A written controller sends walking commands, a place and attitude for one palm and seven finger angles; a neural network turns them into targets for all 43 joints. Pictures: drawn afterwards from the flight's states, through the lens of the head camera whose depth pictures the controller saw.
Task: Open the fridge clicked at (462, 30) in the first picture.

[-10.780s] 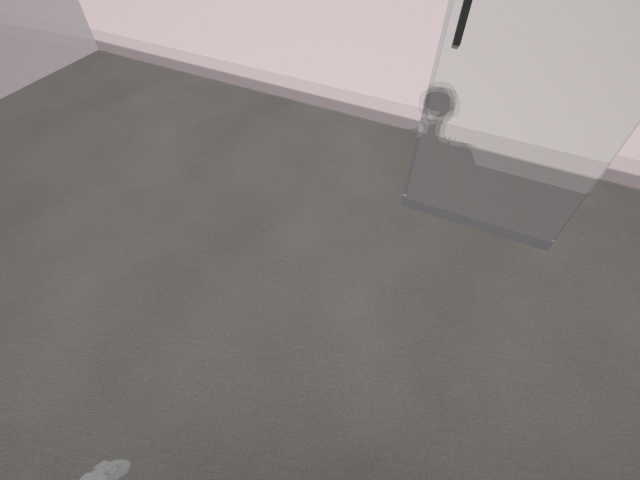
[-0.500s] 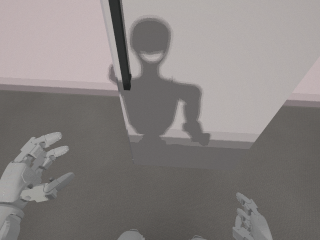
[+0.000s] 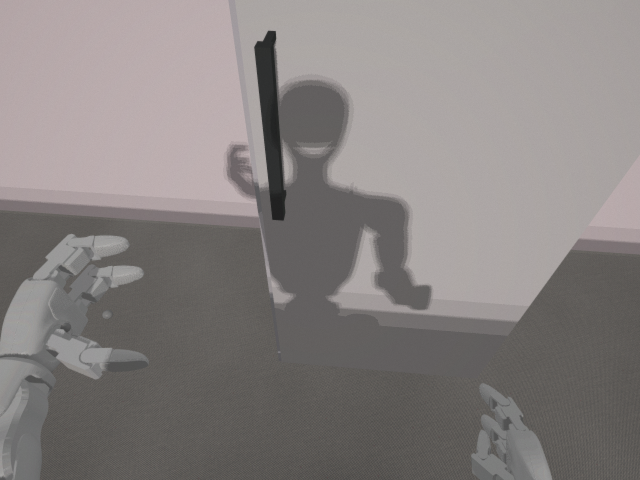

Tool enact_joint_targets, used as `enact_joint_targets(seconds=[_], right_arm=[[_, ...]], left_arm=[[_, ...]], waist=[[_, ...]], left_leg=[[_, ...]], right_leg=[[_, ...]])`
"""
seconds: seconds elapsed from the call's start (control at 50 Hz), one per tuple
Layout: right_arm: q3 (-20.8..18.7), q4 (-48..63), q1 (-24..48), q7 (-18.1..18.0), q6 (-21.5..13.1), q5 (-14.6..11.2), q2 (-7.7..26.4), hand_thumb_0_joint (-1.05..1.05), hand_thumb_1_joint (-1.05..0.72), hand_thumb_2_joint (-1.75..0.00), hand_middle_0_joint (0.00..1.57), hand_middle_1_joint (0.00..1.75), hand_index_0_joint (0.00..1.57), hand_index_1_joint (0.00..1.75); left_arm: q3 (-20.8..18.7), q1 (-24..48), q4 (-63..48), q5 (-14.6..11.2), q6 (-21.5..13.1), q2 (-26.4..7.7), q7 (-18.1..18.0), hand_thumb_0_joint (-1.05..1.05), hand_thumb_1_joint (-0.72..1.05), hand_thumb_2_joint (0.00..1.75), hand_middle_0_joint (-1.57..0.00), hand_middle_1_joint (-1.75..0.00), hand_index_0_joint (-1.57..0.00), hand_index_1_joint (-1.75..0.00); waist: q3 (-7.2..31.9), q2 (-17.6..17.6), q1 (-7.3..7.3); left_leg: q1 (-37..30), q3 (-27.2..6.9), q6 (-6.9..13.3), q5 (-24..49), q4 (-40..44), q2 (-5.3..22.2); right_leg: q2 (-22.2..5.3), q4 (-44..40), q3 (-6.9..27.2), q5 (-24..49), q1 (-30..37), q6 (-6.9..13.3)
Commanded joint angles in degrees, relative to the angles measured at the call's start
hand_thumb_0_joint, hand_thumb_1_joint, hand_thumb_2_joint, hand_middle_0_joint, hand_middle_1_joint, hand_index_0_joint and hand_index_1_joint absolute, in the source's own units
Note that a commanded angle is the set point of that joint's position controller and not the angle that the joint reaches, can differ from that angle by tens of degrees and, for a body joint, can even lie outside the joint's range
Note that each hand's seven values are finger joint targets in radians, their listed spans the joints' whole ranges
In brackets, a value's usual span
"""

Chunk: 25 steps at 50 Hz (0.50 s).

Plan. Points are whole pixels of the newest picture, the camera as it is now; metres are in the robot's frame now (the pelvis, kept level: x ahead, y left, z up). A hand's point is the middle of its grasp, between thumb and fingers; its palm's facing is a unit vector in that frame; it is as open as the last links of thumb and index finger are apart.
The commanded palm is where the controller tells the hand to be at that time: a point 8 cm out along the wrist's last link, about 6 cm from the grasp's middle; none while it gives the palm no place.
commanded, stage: raise the hand to about handle height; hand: left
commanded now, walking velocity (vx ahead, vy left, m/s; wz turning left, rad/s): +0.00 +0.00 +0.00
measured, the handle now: (275, 137) +0.54 +0.14 +0.16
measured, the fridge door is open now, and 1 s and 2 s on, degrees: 0 0 0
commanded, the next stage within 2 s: move the hooked fingers beside the handle in 0.90 s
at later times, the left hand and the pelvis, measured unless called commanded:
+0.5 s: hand (93, 237) +0.29 +0.28 +0.19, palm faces +0.09 -1.00 -0.03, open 14.0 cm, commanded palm +0.24 +0.31 +0.19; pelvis +0.00 -0.01 +0.02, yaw +0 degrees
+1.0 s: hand (110, 243) +0.28 +0.26 +0.18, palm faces +0.10 -0.99 -0.03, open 14.0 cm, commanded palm +0.25 +0.30 +0.19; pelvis +0.00 -0.02 +0.02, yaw -1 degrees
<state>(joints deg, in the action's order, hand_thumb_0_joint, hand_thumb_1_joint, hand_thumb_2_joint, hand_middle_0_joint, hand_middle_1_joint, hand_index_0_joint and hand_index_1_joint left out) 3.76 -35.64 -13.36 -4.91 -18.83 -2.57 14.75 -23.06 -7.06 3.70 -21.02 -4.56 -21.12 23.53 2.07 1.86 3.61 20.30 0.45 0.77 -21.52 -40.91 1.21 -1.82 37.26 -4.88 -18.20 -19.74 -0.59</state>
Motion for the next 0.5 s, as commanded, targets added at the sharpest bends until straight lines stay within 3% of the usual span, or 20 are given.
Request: enact_joint_targets(seconds=[0.0,0.22,0.32,0.36,0.42,0.48], right_arm=[[-2.43,8.52,5.21,-1.09,-2.53,-0.28,7.45,0.00,-0.90,-0.90,0.20,0.30,0.20,0.30],[-1.37,8.45,7.12,-1.50,-0.81,-0.88,6.85,0.00,-0.90,-0.90,0.20,0.30,0.20,0.30],[-1.29,8.87,7.72,-1.65,-0.19,-1.07,6.81,0.00,-0.90,-0.90,0.20,0.30,0.20,0.30],[-1.23,8.58,7.75,-1.66,0.17,-1.31,6.76,0.00,-0.90,-0.90,0.20,0.30,0.20,0.30],[-1.33,8.55,7.40,-1.38,0.88,-1.63,7.03,0.00,-0.90,-0.90,0.20,0.30,0.20,0.30],[-1.71,9.35,7.92,-0.93,1.57,-1.79,7.45,0.00,-0.90,-0.90,0.20,0.30,0.20,0.30]], left_arm=[[-6.30,14.35,-10.50,-1.09,-0.23,-13.88,0.31,0.00,-0.50,0.30,-0.30,-1.20,-0.30,-1.20],[-7.41,26.29,-8.22,-0.08,4.98,-17.29,0.93,0.00,-0.50,0.30,-0.30,-1.20,-0.30,-1.20],[-8.69,31.17,-9.13,0.57,6.76,-19.96,0.92,0.00,-0.50,0.30,-0.30,-1.20,-0.30,-1.20],[-8.66,32.39,-7.32,0.58,7.82,-19.98,1.01,0.00,-0.50,0.30,-0.30,-1.20,-0.30,-1.20],[-7.52,29.04,-1.54,0.56,9.98,-18.22,1.58,0.00,-0.50,0.30,-0.30,-1.20,-0.30,-1.20],[-7.60,27.60,-1.86,0.33,11.31,-17.85,2.00,0.00,-0.50,0.30,-0.30,-1.20,-0.30,-1.20]], waist=[[7.14,3.42,-0.02],[7.00,4.19,-0.20],[9.89,4.00,0.15],[8.59,4.74,0.01],[5.80,1.47,0.07],[7.17,0.77,0.35]], left_leg=[[-3.68,-2.56,-0.57,13.05,10.47,-0.66],[-7.89,-2.31,-0.34,13.25,14.32,-0.75],[-10.33,-2.33,-0.20,16.03,15.32,-0.84],[-10.38,-2.13,-0.27,15.19,15.92,-0.95],[-8.82,-1.89,-0.05,14.03,16.59,-0.84],[-8.81,-1.45,0.03,14.78,16.23,-1.01]], right_leg=[[2.55,-6.14,0.74,11.35,6.11,1.93],[2.25,-10.67,1.22,11.68,9.15,2.03],[2.21,-11.49,1.21,14.23,11.68,2.17],[2.14,-12.32,1.22,13.63,11.26,2.14],[2.10,-12.99,1.11,12.71,10.57,2.00],[1.83,-12.74,1.35,14.00,11.06,1.93]])
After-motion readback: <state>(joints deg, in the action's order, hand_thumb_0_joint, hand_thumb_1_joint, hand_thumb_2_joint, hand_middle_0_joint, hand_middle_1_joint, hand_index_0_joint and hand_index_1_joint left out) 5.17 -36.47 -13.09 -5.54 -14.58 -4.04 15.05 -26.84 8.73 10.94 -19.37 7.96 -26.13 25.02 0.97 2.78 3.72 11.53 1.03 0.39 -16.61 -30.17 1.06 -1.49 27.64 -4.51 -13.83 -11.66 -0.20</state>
